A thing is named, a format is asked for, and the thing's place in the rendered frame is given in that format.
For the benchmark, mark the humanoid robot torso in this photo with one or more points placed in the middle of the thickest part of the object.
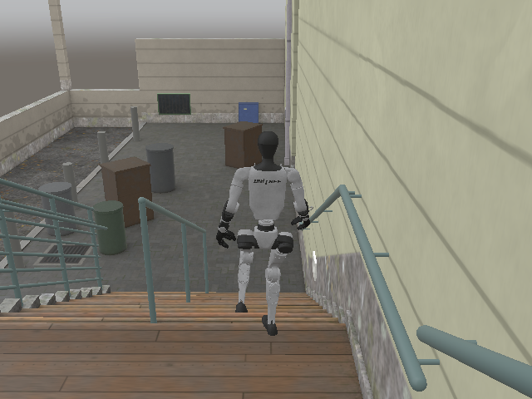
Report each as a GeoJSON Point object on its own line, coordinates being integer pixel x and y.
{"type": "Point", "coordinates": [266, 200]}

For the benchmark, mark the right robot upper arm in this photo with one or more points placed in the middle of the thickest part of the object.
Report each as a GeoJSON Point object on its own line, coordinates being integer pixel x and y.
{"type": "Point", "coordinates": [297, 188]}

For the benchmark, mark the robot right shin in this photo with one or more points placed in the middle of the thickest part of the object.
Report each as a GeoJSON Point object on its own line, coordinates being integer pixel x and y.
{"type": "Point", "coordinates": [272, 294]}

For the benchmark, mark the robot left hand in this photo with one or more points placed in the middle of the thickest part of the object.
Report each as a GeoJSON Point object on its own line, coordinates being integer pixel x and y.
{"type": "Point", "coordinates": [229, 236]}

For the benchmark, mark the left robot upper arm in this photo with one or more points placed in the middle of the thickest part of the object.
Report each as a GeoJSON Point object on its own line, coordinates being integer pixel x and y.
{"type": "Point", "coordinates": [236, 187]}

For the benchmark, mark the robot right hand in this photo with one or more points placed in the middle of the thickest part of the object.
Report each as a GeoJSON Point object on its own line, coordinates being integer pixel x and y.
{"type": "Point", "coordinates": [301, 226]}

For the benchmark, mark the robot right forearm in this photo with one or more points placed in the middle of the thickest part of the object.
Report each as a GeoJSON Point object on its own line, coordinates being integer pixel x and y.
{"type": "Point", "coordinates": [304, 216]}

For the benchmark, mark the robot left forearm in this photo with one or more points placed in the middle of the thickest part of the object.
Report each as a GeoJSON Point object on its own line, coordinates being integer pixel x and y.
{"type": "Point", "coordinates": [225, 219]}

